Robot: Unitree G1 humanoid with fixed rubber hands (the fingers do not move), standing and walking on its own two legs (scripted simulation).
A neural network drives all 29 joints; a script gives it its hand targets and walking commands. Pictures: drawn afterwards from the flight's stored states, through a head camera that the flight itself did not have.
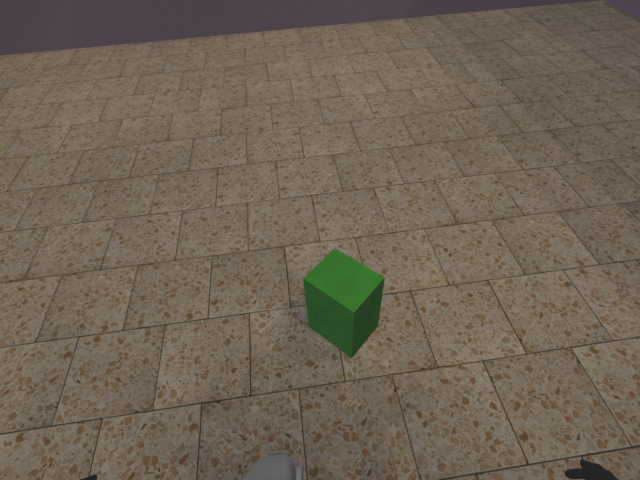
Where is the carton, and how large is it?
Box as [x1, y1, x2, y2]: [303, 248, 384, 357]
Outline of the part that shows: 334,248 303,278 308,322 310,327 351,357 377,326 384,278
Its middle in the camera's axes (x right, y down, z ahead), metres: +0.08 +0.22 +1.25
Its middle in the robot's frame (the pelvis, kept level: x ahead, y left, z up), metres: +0.74 -0.01 -0.60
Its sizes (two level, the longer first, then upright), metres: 0.188 0.152 0.283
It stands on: the floor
